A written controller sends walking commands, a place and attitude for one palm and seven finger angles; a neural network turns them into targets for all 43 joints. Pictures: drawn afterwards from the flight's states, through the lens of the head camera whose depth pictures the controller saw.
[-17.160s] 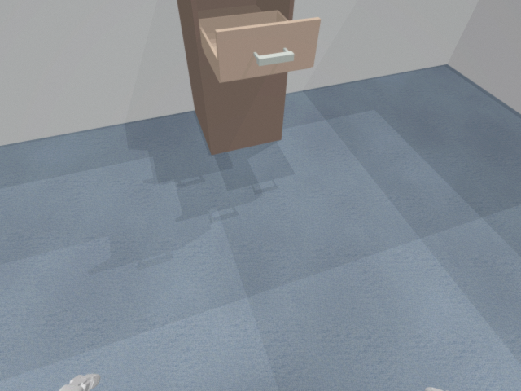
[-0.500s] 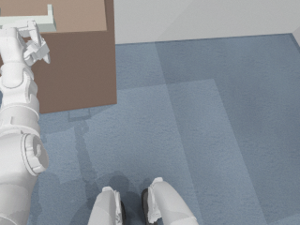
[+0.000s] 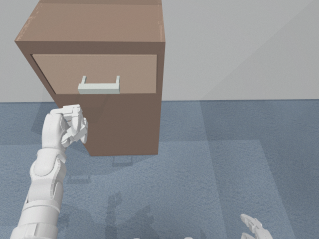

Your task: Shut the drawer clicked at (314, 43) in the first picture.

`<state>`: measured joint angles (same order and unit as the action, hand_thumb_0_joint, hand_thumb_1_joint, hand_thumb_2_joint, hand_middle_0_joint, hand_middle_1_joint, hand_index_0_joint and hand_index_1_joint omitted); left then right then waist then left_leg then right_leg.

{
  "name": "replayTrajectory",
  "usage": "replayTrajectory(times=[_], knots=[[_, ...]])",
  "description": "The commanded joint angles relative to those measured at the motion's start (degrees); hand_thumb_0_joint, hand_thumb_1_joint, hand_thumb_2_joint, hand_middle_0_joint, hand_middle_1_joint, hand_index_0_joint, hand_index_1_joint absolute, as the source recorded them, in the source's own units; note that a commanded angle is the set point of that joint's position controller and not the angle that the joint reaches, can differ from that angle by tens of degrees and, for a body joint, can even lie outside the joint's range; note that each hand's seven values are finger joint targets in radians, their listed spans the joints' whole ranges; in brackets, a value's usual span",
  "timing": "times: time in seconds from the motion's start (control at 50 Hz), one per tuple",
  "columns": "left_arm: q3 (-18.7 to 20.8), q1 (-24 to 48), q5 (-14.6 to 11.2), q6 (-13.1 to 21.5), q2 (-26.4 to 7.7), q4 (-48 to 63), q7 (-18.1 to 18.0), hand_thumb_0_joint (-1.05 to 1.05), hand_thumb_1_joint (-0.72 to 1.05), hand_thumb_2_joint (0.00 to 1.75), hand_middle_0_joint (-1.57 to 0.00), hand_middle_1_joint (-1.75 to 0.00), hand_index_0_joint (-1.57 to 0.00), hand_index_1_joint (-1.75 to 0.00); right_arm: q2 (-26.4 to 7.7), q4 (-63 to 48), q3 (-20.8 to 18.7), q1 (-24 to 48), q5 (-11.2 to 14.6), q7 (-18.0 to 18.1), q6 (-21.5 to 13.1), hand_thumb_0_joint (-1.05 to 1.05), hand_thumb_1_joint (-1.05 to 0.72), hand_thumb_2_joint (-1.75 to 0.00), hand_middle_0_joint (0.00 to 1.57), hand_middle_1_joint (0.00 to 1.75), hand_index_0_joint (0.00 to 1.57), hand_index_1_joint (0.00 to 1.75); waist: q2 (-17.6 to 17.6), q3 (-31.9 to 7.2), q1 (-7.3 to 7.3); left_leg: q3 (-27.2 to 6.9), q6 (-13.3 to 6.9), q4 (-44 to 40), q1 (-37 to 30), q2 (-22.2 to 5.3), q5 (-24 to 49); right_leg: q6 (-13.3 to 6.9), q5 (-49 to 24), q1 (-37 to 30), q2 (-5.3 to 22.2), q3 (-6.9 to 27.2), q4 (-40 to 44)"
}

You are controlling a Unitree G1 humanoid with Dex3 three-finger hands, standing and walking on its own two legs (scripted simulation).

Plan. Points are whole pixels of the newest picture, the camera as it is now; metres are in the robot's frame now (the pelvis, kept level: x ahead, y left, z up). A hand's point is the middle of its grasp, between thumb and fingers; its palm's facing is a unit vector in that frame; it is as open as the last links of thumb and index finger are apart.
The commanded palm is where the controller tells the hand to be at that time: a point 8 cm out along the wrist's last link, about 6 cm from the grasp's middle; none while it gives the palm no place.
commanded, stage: draw the hand back to the body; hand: left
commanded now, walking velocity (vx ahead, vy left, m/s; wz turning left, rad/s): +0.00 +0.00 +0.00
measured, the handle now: (100, 83) +0.60 +0.22 -0.03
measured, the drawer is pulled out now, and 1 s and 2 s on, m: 0.00 0.00 0.00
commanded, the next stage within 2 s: step back with the hand held close in 0.88 s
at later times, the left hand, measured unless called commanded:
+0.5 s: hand (27, 175) +0.22 +0.22 +0.16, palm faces +0.31 -0.90 -0.31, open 3.3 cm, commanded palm +0.16 +0.26 +0.18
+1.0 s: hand out of the picture +0.16 +0.21 +0.20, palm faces +0.40 -0.83 -0.39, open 3.3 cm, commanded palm +0.10 +0.25 +0.22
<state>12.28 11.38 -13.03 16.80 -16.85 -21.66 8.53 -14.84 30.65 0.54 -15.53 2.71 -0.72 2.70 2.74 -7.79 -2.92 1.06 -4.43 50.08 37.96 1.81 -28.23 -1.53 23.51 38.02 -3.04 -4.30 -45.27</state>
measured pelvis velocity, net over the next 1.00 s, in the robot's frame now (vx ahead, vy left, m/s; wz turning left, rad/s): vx -0.02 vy -0.03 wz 0.02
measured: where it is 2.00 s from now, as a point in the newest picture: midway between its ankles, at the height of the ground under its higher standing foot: outside the picture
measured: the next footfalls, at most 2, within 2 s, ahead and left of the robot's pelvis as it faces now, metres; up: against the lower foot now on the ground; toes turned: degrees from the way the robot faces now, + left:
none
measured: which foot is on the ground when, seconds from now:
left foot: down 0.00-1.00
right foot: down 0.00-1.00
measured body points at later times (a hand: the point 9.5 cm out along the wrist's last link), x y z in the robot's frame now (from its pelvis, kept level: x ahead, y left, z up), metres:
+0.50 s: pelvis -0.01 -0.01 +0.04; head -0.02 -0.03 +0.49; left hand +0.20 +0.26 +0.18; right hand +0.18 -0.22 -0.04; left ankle -0.05 +0.06 -0.70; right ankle -0.02 -0.11 -0.70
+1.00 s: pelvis -0.02 -0.03 +0.04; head -0.04 -0.06 +0.49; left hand +0.13 +0.25 +0.22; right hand +0.17 -0.24 -0.04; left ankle -0.05 +0.06 -0.70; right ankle -0.02 -0.11 -0.70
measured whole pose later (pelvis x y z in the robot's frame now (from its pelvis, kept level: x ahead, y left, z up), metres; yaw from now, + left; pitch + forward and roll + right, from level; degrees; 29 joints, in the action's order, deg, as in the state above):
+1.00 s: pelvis -0.02 -0.03 +0.04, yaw +1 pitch -3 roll -1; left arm 15.7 -30.9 -4.7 6.6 -18.6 25.3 -5.9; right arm -13.1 34.9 1.5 -12.0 1.1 4.1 -6.2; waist 4.8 0.1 3.3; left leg 0.7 -2.8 25.5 5.4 2.0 -16.6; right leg -3.5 13.2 6.3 -3.6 -3.4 -22.8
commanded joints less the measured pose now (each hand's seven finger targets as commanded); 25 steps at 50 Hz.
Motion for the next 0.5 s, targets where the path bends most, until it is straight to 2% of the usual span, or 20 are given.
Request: replayTrajectory(times=[0.0,0.02,0.04,0.08,0.12,0.14,0.18,0.22,0.24,0.26,0.28,0.4,0.44,0.48], knots=[[1.21,8.59,5.9,-1.24,-14.98,20.42,-4.34,0.0,0.9,0.9,-1.4,-1.6,-1.4,-1.6,-7.15,-8.05,-2.86,2.04,0.47,1.9,-1.86,0.0,-0.9,-0.9,0.2,0.3,0.2,0.3,2.33,-20.08,2.47,-4.88,4.39,-8.69,-19.85,-3.4,42.33,-0.55,-25.91,-16.86,2.73,3.97,5.13],[1.12,6.95,5.85,-3.45,-12.84,22.75,-7.06,0.0,0.9,0.9,-1.4,-1.6,-1.4,-1.6,-6.32,-9.03,-2.47,2.59,0.3,2.61,-1.79,0.0,-0.9,-0.9,0.2,0.3,0.2,0.3,1.42,-17.23,1.57,-4.49,4.22,-9.96,-19.83,-3.23,40.07,-0.5,-26.39,-17.74,2.75,3.77,6.61],[-0.72,4.38,6.7,-5.2,-10.82,23.77,-8.7,0.0,0.9,0.9,-1.4,-1.6,-1.4,-1.6,-6.11,-9.08,-2.08,3.11,0.4,3.01,-1.5,0.0,-0.9,-0.9,0.2,0.3,0.2,0.3,2.99,-15.99,1.77,-4.63,4.58,-11.45,-21.22,-3.51,41.18,-0.44,-26.52,-18.82,2.87,3.81,7.52],[-0.95,1.16,7.25,-7.63,-10.36,25.44,-11.04,0.0,0.9,0.9,-1.4,-1.6,-1.4,-1.6,-5.87,-9.17,-1.58,4.47,0.44,3.68,-1.19,0.0,-0.9,-0.9,0.2,0.3,0.2,0.3,0.04,-12.63,1.82,-4.63,4.3,-14.0,-21.88,-3.94,38.25,-0.33,-25.49,-21.09,3.17,3.59,9.8],[-0.1,0.38,7.57,-9.03,-11.74,29.24,-12.52,0.0,0.9,0.9,-1.4,-1.6,-1.4,-1.6,-5.89,-9.26,-1.21,6.25,0.37,4.5,-1.5,0.0,-0.9,-0.9,0.2,0.3,0.2,0.3,-1.38,-11.55,2.21,-4.32,3.54,-16.35,-23.24,-3.98,35.72,-0.32,-25.4,-24.33,3.34,3.95,12.08],[-0.36,-0.61,7.79,-9.69,-11.13,29.85,-13.02,0.0,0.9,0.9,-1.4,-1.6,-1.4,-1.6,-5.57,-9.14,-0.81,6.9,0.44,4.74,-1.67,0.0,-0.9,-0.9,0.2,0.3,0.2,0.3,-0.06,-9.62,2.2,-4.47,3.82,-17.91,-24.54,-4.05,35.09,-0.35,-24.41,-24.38,3.3,3.87,13.18],[-0.35,-1.83,7.96,-10.68,-10.73,31.02,-13.85,0.0,0.9,0.9,-1.4,-1.6,-1.4,-1.6,-5.42,-8.81,-0.35,8.02,0.25,5.07,-2.13,0.0,-0.9,-0.9,0.2,0.3,0.2,0.3,-0.56,-6.51,2.5,-4.55,3.74,-20.59,-25.53,-4.0,31.67,-0.49,-22.44,-25.66,3.33,3.75,15.53],[0.24,-3.31,7.96,-10.97,-11.29,33.93,-14.17,0.0,0.9,0.9,-1.4,-1.6,-1.4,-1.6,-5.48,-8.39,-0.1,9.18,0.1,5.29,-2.85,0.0,-0.9,-0.9,0.2,0.3,0.2,0.3,-0.08,-5.03,3.01,-4.42,3.37,-22.58,-26.7,-3.87,29.47,-0.67,-21.49,-27.69,3.29,3.91,17.68],[-0.44,-4.89,8.09,-11.19,-9.99,34.29,-14.21,0.0,0.9,0.9,-1.4,-1.6,-1.4,-1.6,-5.15,-8.28,0.25,9.5,-0.04,5.28,-3.19,0.0,-0.9,-0.9,0.2,0.3,0.2,0.3,1.47,-3.65,3.07,-4.72,3.64,-23.78,-27.75,-3.79,29.27,-0.72,-20.75,-27.88,3.28,3.77,18.47],[-0.28,-5.81,8.12,-11.3,-9.91,35.16,-14.38,0.0,0.9,0.9,-1.4,-1.6,-1.4,-1.6,-5.07,-8.09,0.36,9.76,-0.15,5.24,-3.47,0.0,-0.9,-0.9,0.2,0.3,0.2,0.3,1.13,-2.55,3.18,-5.08,3.84,-24.93,-28.5,-3.89,28.39,-0.74,-20.0,-28.18,3.17,3.59,19.42],[-0.26,-6.72,8.2,-11.26,-9.68,37.11,-14.45,0.0,0.9,0.9,-1.4,-1.6,-1.4,-1.6,-4.99,-8.1,0.45,10.17,-0.32,5.16,-3.92,0.0,-0.9,-0.9,0.2,0.3,0.2,0.3,2.58,-2.32,3.38,-5.03,3.89,-25.77,-29.47,-3.84,27.87,-0.83,-19.65,-28.95,3.21,3.64,20.26],[3.34,-19.49,8.0,-10.86,-10.74,45.47,-14.39,0.0,0.9,0.9,-1.4,-1.6,-1.4,-1.6,-4.62,-7.53,0.35,11.02,-1.23,4.5,-6.03,0.0,-0.9,-0.9,0.2,0.3,0.2,0.3,0.7,-0.51,4.75,-4.51,3.78,-28.54,-31.46,-3.81,31.28,-0.91,-22.78,-33.97,3.11,3.59,23.23],[4.48,-22.98,7.81,-10.6,-10.99,47.34,-14.17,0.0,0.9,0.9,-1.4,-1.6,-1.4,-1.6,-4.57,-7.48,0.25,11.48,-1.31,4.18,-6.38,0.0,-0.9,-0.9,0.2,0.3,0.2,0.3,-0.23,1.62,5.03,-4.43,3.6,-29.29,-30.46,-3.65,29.29,-0.94,-21.95,-34.5,3.01,3.72,24.07],[5.82,-24.93,7.85,-9.97,-11.64,51.79,-14.25,0.0,0.9,0.9,-1.4,-1.6,-1.4,-1.6,-4.43,-7.36,0.04,11.55,-1.43,4.03,-7.07,0.0,-0.9,-0.9,0.2,0.3,0.2,0.3,1.19,1.13,5.09,-4.25,3.53,-29.3,-30.96,-3.49,29.62,-0.93,-22.55,-35.25,3.15,3.86,24.35]])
